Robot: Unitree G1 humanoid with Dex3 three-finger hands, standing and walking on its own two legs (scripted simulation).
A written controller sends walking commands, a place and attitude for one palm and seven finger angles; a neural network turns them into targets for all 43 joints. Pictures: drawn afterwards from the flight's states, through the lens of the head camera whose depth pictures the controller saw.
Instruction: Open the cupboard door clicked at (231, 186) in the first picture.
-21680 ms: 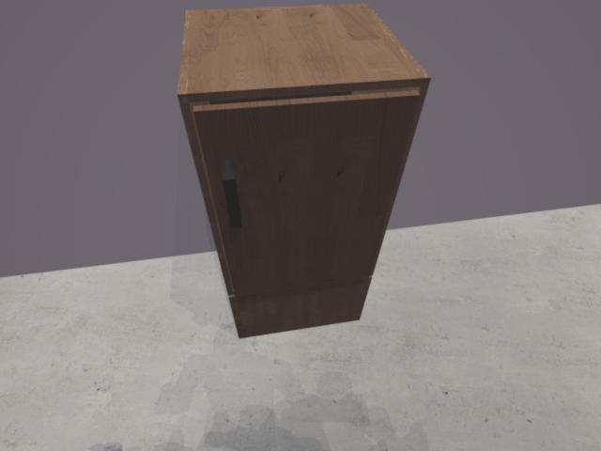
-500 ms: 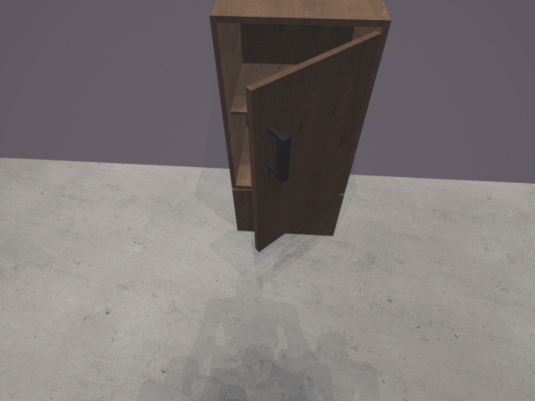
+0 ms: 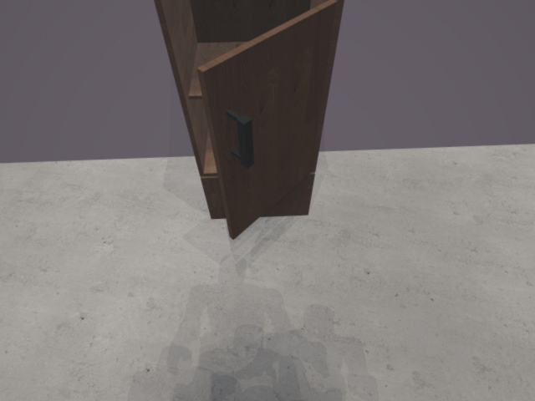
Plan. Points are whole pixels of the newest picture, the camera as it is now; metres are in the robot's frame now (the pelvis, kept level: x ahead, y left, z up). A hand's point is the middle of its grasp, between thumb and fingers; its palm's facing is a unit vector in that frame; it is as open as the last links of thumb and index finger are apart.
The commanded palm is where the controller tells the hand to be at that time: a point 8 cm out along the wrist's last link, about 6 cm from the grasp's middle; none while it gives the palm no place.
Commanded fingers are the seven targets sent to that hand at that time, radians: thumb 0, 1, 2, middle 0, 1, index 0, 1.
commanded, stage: walk to a spot facing it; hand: left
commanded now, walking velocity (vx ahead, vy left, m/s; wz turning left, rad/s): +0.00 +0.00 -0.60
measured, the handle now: (239, 138) +0.62 +0.11 -0.02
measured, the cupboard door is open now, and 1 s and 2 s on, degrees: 44 44 44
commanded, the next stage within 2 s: none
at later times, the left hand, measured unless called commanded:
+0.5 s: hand out of the picture +0.09 +0.20 -0.16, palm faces -0.16 -0.95 -0.25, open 7.4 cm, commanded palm none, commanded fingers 0.00 0.90 0.90 -0.20 -0.30 -0.20 -0.30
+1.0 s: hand (207, 357) +0.21 +0.13 -0.17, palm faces -0.54 -0.80 -0.25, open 7.4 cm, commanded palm none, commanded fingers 0.00 0.90 0.90 -0.20 -0.30 -0.20 -0.30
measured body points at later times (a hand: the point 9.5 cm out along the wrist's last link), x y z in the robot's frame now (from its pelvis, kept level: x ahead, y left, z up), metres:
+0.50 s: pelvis +0.01 +0.00 +0.01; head +0.06 -0.01 +0.46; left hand +0.10 +0.25 -0.14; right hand +0.09 -0.27 -0.12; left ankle +0.03 +0.15 -0.71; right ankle +0.00 -0.09 -0.73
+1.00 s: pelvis +0.01 +0.01 -0.01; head +0.06 -0.01 +0.44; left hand +0.23 +0.17 -0.15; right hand -0.09 -0.26 -0.14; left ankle +0.08 +0.11 -0.71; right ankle -0.03 -0.13 -0.73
